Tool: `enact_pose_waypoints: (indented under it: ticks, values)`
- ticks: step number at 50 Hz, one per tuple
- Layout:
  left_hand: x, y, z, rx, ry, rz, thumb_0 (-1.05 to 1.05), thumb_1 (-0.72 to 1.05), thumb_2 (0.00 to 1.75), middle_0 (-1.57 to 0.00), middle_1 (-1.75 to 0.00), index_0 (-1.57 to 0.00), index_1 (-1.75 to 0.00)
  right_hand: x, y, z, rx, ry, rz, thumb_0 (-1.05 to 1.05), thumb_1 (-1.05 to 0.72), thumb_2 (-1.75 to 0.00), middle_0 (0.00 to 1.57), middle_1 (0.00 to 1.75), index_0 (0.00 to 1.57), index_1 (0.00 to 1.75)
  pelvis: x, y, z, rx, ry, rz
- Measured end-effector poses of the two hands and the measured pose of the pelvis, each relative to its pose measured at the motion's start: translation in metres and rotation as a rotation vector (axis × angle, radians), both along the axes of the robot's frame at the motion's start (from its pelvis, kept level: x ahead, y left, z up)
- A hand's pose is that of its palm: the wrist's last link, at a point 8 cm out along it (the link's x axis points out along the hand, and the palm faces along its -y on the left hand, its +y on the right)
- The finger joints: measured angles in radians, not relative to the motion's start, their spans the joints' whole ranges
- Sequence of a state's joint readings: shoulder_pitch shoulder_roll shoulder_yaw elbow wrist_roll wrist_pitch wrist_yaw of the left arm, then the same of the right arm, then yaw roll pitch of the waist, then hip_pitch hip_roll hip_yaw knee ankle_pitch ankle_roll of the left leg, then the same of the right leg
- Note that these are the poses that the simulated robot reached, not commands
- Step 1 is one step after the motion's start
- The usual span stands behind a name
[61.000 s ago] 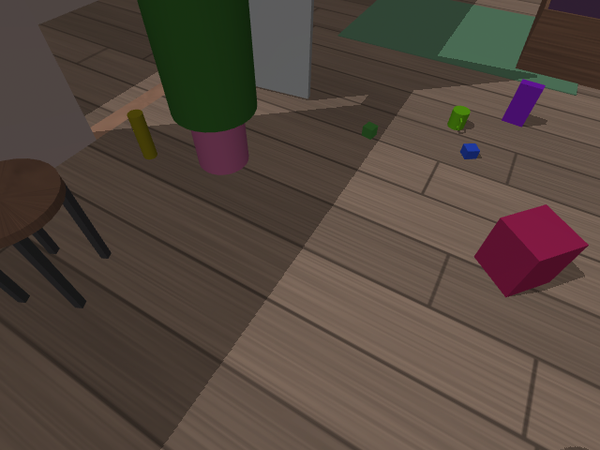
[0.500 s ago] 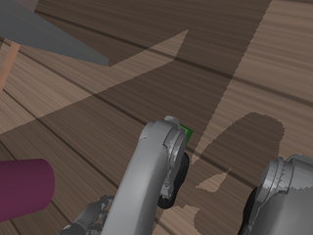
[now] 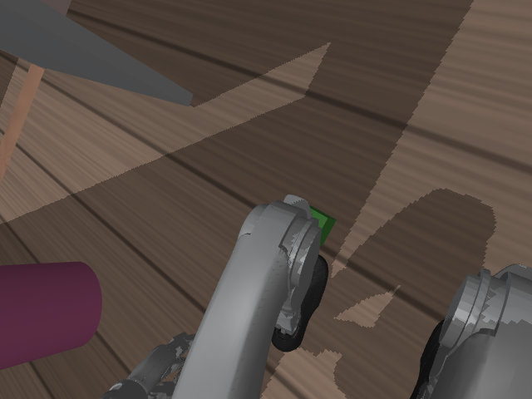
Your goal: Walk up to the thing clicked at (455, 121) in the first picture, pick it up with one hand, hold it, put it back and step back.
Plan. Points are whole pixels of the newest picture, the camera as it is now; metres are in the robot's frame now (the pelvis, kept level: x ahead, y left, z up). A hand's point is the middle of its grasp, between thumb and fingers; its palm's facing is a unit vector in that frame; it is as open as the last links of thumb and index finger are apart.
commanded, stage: open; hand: right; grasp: from above
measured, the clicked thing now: out of the picture +0.45 -0.37 -0.26
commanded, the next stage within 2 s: withdraw in 0.46 s
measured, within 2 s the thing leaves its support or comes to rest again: neither
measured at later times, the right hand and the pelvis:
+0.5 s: hand out of the picture +0.46 -0.36 -0.22, palm faces -0.44 +0.14 -0.88, open 13.4 cm; pelvis +0.00 +0.00 +0.00, yaw +0 degrees
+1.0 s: hand out of the picture +0.47 -0.40 -0.08, palm faces -0.32 +0.07 -0.95, open 14.2 cm; pelvis +0.00 +0.00 +0.03, yaw -4 degrees
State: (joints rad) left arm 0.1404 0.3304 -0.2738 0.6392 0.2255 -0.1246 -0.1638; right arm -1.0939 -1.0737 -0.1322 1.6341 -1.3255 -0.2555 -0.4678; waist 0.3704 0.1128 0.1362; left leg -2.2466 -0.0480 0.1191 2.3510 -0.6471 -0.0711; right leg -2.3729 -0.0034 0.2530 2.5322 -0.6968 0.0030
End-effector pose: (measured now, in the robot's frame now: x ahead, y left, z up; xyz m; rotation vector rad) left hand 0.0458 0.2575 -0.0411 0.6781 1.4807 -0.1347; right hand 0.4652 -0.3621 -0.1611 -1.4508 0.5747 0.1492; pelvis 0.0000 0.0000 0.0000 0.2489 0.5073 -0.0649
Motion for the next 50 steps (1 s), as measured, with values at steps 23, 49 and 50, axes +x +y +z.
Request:
enact_pose_waypoints:
  ticks: [23,49,50]
  values:
    - [0.013,0.000,0.000,-0.009,-0.026,-0.009,0.00,0.90,0.90,-0.21,-0.30,-0.20,-0.30,0.000,-0.001,0.003,0.007,0.011,-0.001,0.00,0.46,-1.08,0.08,1.13,0.09,1.12,0.000,-0.001,0.003,0.001,0.005,-0.003]
    - [0.036,0.002,-0.004,-0.083,-0.083,0.100,0.00,0.91,0.91,-0.21,-0.30,-0.20,-0.30,0.001,-0.030,0.123,-0.093,-0.129,-0.048,0.00,0.56,-1.02,0.08,1.03,0.08,1.03,0.003,0.001,0.029,-0.038,0.080,-0.037]
    - [0.040,0.002,-0.003,-0.087,-0.094,0.106,0.00,0.91,0.91,-0.21,-0.30,-0.20,-0.30,0.001,-0.032,0.135,-0.093,-0.119,-0.060,0.00,0.56,-1.03,0.08,1.02,0.08,1.03,0.002,0.001,0.034,-0.042,0.083,-0.041]
